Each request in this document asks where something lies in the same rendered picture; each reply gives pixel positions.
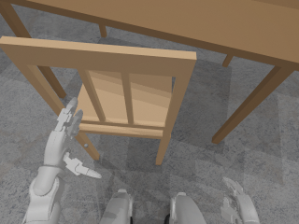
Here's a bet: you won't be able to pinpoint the left robot hand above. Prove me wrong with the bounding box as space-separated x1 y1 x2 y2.
43 97 102 180

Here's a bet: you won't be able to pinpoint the right robot hand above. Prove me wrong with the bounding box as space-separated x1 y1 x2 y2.
221 176 260 224

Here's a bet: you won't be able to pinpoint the chair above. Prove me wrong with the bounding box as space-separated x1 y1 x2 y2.
0 36 197 165

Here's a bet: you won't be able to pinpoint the table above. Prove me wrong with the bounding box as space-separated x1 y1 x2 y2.
0 0 299 144

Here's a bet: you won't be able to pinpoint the robot right shin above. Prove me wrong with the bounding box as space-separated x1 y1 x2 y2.
169 192 186 224

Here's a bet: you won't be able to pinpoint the left robot thigh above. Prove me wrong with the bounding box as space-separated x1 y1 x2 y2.
99 192 134 224

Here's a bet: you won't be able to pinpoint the left robot forearm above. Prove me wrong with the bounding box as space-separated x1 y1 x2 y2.
22 165 66 224

